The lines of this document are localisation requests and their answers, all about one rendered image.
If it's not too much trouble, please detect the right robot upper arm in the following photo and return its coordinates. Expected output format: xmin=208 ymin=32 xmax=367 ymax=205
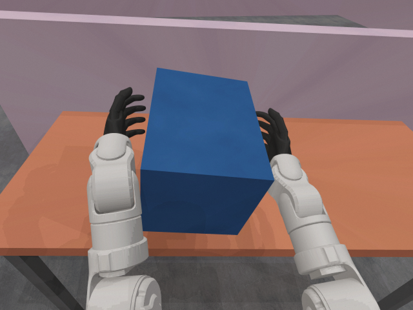
xmin=302 ymin=278 xmax=379 ymax=310

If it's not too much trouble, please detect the carton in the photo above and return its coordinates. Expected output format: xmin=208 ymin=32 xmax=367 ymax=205
xmin=140 ymin=68 xmax=274 ymax=235

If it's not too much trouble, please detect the robot left hand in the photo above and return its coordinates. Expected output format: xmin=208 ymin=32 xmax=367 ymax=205
xmin=103 ymin=87 xmax=146 ymax=138

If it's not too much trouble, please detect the table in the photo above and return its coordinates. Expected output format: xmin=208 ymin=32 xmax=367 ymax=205
xmin=0 ymin=111 xmax=413 ymax=310

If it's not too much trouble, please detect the robot right hand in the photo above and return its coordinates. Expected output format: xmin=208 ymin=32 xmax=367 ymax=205
xmin=256 ymin=108 xmax=292 ymax=162

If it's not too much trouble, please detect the right robot forearm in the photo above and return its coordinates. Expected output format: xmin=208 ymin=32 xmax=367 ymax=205
xmin=268 ymin=154 xmax=380 ymax=310

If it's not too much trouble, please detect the left robot upper arm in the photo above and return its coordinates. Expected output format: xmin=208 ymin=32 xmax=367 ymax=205
xmin=87 ymin=275 xmax=162 ymax=310

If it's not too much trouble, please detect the left robot forearm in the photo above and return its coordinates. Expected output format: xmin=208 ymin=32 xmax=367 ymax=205
xmin=86 ymin=133 xmax=149 ymax=310

